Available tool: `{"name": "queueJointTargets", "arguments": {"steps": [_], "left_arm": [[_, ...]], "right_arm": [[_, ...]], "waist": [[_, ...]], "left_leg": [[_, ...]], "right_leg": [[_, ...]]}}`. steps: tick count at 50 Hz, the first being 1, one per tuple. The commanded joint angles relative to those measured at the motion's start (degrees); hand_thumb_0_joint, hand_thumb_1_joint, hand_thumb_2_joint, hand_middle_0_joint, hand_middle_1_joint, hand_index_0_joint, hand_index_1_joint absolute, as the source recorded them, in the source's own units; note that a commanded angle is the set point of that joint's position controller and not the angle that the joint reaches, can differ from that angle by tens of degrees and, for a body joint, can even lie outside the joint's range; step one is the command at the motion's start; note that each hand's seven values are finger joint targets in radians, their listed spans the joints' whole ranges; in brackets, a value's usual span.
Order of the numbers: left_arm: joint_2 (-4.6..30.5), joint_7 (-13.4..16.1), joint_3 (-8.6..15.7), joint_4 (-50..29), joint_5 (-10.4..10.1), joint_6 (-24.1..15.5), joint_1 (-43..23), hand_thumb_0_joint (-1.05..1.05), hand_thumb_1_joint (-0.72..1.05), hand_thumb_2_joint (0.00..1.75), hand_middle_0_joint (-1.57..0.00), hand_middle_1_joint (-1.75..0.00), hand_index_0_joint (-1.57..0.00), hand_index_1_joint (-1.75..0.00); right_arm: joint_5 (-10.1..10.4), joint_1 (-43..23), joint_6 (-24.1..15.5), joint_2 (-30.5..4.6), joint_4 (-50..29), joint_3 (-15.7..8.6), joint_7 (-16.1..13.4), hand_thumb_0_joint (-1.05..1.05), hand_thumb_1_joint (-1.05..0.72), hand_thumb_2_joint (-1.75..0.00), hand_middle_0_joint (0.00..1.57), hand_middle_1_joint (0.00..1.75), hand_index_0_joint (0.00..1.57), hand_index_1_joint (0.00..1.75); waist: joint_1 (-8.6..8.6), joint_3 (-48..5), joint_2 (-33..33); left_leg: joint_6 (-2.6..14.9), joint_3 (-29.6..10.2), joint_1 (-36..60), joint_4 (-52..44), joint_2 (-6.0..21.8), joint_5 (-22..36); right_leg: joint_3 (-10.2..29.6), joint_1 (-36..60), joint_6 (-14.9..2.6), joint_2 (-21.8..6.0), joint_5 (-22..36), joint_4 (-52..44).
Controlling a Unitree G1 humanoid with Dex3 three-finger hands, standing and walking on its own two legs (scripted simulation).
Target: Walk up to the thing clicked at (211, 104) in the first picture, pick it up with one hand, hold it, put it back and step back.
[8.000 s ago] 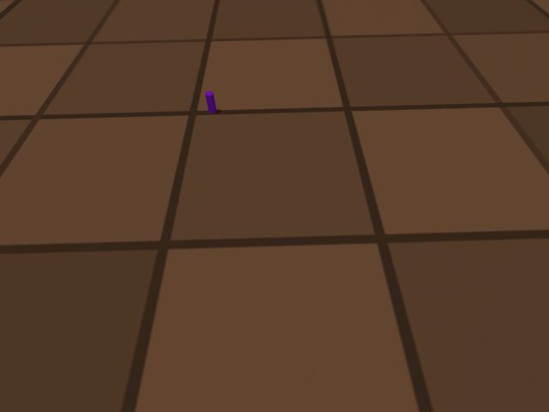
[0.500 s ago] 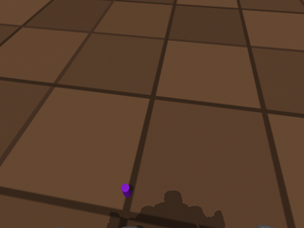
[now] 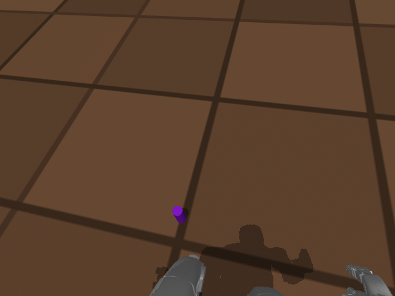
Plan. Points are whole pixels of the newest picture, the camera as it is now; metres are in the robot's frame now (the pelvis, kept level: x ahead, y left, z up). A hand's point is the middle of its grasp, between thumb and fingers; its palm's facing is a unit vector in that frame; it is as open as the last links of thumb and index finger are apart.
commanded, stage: walk up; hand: left
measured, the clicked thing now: (179, 214) +0.47 +0.21 -0.70
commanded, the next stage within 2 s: none
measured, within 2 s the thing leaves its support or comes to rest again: neither
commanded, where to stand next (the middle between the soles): +0.09 +0.00 m, yaw -1 degrees
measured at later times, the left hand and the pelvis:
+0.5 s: hand out of the picture +0.08 +0.28 -0.15, palm faces +0.02 -0.92 -0.39, open 7.4 cm; pelvis +0.03 +0.00 +0.00, yaw +1 degrees
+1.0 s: hand out of the picture +0.09 +0.33 -0.16, palm faces +0.03 -0.92 -0.39, open 7.4 cm; pelvis +0.00 +0.05 -0.01, yaw +1 degrees
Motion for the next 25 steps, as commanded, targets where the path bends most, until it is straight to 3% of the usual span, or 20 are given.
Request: {"name": "queueJointTargets", "arguments": {"steps": [1,3,5,6,7,8,9,10,11,12,13,14,15,16,18,19,22,23,24,25], "left_arm": [[13.71,1.18,3.25,-7.13,0.52,-4.02,-0.48,0.00,0.90,0.90,-0.20,-0.30,-0.20,-0.30],[15.43,0.35,4.00,-7.32,0.25,-4.00,4.00,0.00,0.90,0.90,-0.20,-0.30,-0.20,-0.30],[18.05,-0.56,4.97,-7.44,-0.13,-3.70,7.41,0.00,0.90,0.90,-0.20,-0.30,-0.20,-0.30],[18.74,-1.03,5.00,-8.01,-0.19,-3.49,7.71,0.00,0.90,0.90,-0.20,-0.30,-0.20,-0.30],[18.77,-1.42,4.75,-8.46,-0.39,-3.22,7.11,0.00,0.90,0.90,-0.20,-0.30,-0.20,-0.30],[18.20,-1.75,4.21,-8.99,-0.69,-2.92,5.87,0.00,0.90,0.90,-0.20,-0.30,-0.20,-0.30],[15.39,-1.81,3.22,-10.12,-0.96,-2.76,4.65,0.00,0.90,0.90,-0.20,-0.30,-0.20,-0.30],[11.03,-1.76,1.92,-11.39,-1.45,-3.04,4.47,0.00,0.90,0.90,-0.20,-0.30,-0.20,-0.30],[7.95,-1.75,1.19,-13.06,-1.60,-3.11,1.36,0.00,0.90,0.90,-0.20,-0.30,-0.20,-0.30],[14.36,-0.95,2.79,-12.47,-0.89,-2.83,-2.20,0.00,0.90,0.90,-0.20,-0.30,-0.20,-0.30],[15.89,-1.06,2.66,-12.70,-1.35,-3.11,-1.98,0.00,0.90,0.90,-0.20,-0.30,-0.20,-0.30],[15.35,-1.42,2.49,-11.65,-1.69,-3.29,-0.03,0.00,0.90,0.90,-0.20,-0.30,-0.20,-0.30],[14.36,-1.71,2.43,-10.27,-1.83,-3.39,3.75,0.00,0.90,0.90,-0.20,-0.30,-0.20,-0.30],[14.16,-1.97,2.24,-9.19,-1.89,-3.41,5.96,0.00,0.90,0.90,-0.20,-0.30,-0.20,-0.30],[13.01,-2.21,1.89,-8.23,-1.99,-3.37,5.62,0.00,0.90,0.90,-0.20,-0.30,-0.20,-0.30],[11.96,-2.11,1.55,-8.10,-2.22,-3.46,5.31,0.00,0.90,0.90,-0.20,-0.30,-0.20,-0.30],[12.68,-0.88,1.72,-6.89,-2.36,-4.24,5.75,0.00,0.90,0.90,-0.20,-0.30,-0.20,-0.30],[12.07,-0.38,1.96,-5.96,-2.45,-4.41,7.17,0.00,0.90,0.90,-0.20,-0.30,-0.20,-0.30],[13.04,0.12,2.18,-4.90,-2.36,-4.63,8.56,0.00,0.90,0.90,-0.20,-0.30,-0.20,-0.30],[15.25,0.51,2.74,-4.90,-1.99,-4.89,8.48,0.00,0.90,0.90,-0.20,-0.30,-0.20,-0.30]], "right_arm": [[0.12,1.59,-2.12,-9.26,-3.55,-1.45,0.05,0.00,-0.90,-0.90,0.20,0.30,0.20,0.30],[-0.22,-2.13,-3.34,-9.63,-5.35,-1.05,0.62,0.00,-0.90,-0.90,0.20,0.30,0.20,0.30],[-0.76,-3.57,-4.59,-9.62,-6.49,-1.13,0.87,0.00,-0.90,-0.90,0.20,0.30,0.20,0.30],[-0.82,-3.06,-5.19,-9.65,-6.30,-1.39,0.85,0.00,-0.90,-0.90,0.20,0.30,0.20,0.30],[-0.77,-0.91,-5.84,-8.94,-5.59,-1.61,0.78,0.00,-0.90,-0.90,0.20,0.30,0.20,0.30],[-0.81,2.45,-6.35,-8.14,-4.26,-1.86,0.66,0.00,-0.90,-0.90,0.20,0.30,0.20,0.30],[-0.92,8.08,-6.92,-8.30,-2.68,-2.53,0.30,0.00,-0.90,-0.90,0.20,0.30,0.20,0.30],[-1.42,13.94,-7.33,-11.60,-1.90,-3.93,-0.23,0.00,-0.90,-0.90,0.20,0.30,0.20,0.30],[-2.07,15.28,-7.59,-17.06,-2.55,-4.66,-0.71,0.00,-0.90,-0.90,0.20,0.30,0.20,0.30],[-0.61,15.03,-7.42,-19.04,-2.74,-5.01,-0.68,0.00,-0.90,-0.90,0.20,0.30,0.20,0.30],[-0.21,11.61,-7.27,-18.24,-3.80,-4.91,-0.78,0.00,-0.90,-0.90,0.20,0.30,0.20,0.30],[-0.34,8.83,-7.25,-15.08,-4.72,-3.89,-0.76,0.00,-0.90,-0.90,0.20,0.30,0.20,0.30],[-0.45,6.68,-7.61,-13.10,-5.98,-2.90,-0.93,0.00,-0.90,-0.90,0.20,0.30,0.20,0.30],[-0.16,6.21,-7.85,-11.89,-6.48,-2.40,-1.06,0.00,-0.90,-0.90,0.20,0.30,0.20,0.30],[0.02,6.50,-7.87,-11.74,-6.40,-2.12,-1.01,0.00,-0.90,-0.90,0.20,0.30,0.20,0.30],[-0.13,4.39,-7.52,-11.45,-6.87,-1.82,-1.02,0.00,-0.90,-0.90,0.20,0.30,0.20,0.30],[0.14,2.47,-5.35,-11.23,-8.10,-1.64,-0.81,0.00,-0.90,-0.90,0.20,0.30,0.20,0.30],[0.77,1.83,-4.60,-11.03,-8.18,-1.64,-0.84,0.00,-0.90,-0.90,0.20,0.30,0.20,0.30],[1.26,1.15,-3.77,-10.46,-8.61,-1.37,-0.78,0.00,-0.90,-0.90,0.20,0.30,0.20,0.30],[1.93,2.44,-3.23,-8.26,-8.55,-0.74,-0.83,0.00,-0.90,-0.90,0.20,0.30,0.20,0.30]], "waist": [[0.86,-12.66,-9.28],[3.79,-10.91,-13.45],[4.73,-7.57,-15.61],[4.21,-5.78,-14.80],[2.68,-5.14,-13.36],[0.26,-5.74,-11.60],[-2.66,-9.14,-7.53],[-5.53,-13.90,2.31],[-6.75,-12.00,10.67],[-7.97,-8.39,5.11],[-6.05,-3.77,5.23],[-4.39,-2.35,2.92],[-2.66,-2.25,4.95],[-2.06,-1.97,5.81],[-2.70,-1.07,7.02],[-2.14,-1.24,8.30],[-1.82,-3.24,9.58],[-0.71,-4.94,9.59],[0.20,-6.56,6.85],[0.89,-7.68,0.60]], "left_leg": [[-0.60,-0.07,-1.80,-8.06,3.97,1.06],[-0.36,3.88,-4.70,-17.29,4.66,-2.18],[0.15,6.28,-2.68,-25.34,6.14,-6.10],[0.75,7.21,2.03,-29.41,6.34,-6.93],[1.31,8.87,7.95,-35.29,5.69,-4.17],[1.76,11.77,16.02,-41.85,4.09,4.00],[2.59,10.52,28.73,-44.76,4.66,11.39],[5.30,-2.24,40.86,-45.78,12.56,9.86],[10.33,-23.16,44.55,-48.23,25.86,8.73],[16.26,-25.04,32.95,-48.38,30.51,3.01],[18.46,-23.57,26.78,-49.76,31.13,2.72],[16.23,-14.41,26.54,-48.38,25.94,7.24],[13.52,-8.13,28.87,-46.20,22.64,12.70],[12.19,-3.32,27.58,-45.24,20.63,18.05],[11.27,0.44,20.99,-44.94,18.90,24.38],[10.79,2.73,17.08,-44.01,18.95,26.02],[10.06,6.54,14.68,-35.65,17.11,35.99],[9.31,7.03,13.99,-31.66,16.76,34.73],[8.07,8.54,13.17,-26.48,14.20,31.23],[5.82,9.40,10.20,-20.70,11.80,24.05]], "right_leg": [[12.33,17.06,-7.10,-11.11,14.00,-12.93],[14.42,23.31,-8.69,-11.83,4.53,-14.57],[15.50,21.74,-10.48,-13.90,3.73,-14.55],[15.18,16.55,-10.59,-14.55,5.23,-14.40],[12.28,13.00,-9.27,-12.94,8.81,-12.36],[8.05,8.49,-7.08,-10.44,12.13,-8.45],[3.99,1.93,-4.35,-7.46,16.01,0.00],[0.28,-8.96,-1.27,-3.36,11.61,13.49],[-0.95,-25.97,0.87,5.20,-11.76,19.66],[8.11,-21.31,0.01,-0.47,-13.31,21.02],[8.87,-20.18,-0.38,-2.14,-11.92,23.46],[9.47,-19.22,-0.46,-1.28,-9.12,22.31],[9.61,-19.81,-0.23,-1.35,-6.79,19.33],[7.64,-18.52,0.12,-1.20,-4.20,17.24],[4.68,-12.59,1.49,-0.28,-1.58,13.71],[3.11,-7.73,1.83,-0.90,0.18,9.33],[-0.68,-0.95,1.90,0.15,8.80,3.08],[-1.52,3.65,1.57,1.30,14.20,-1.95],[-2.40,7.05,1.36,2.46,18.47,-5.99],[0.59,10.01,0.57,0.96,24.19,-8.42]]}}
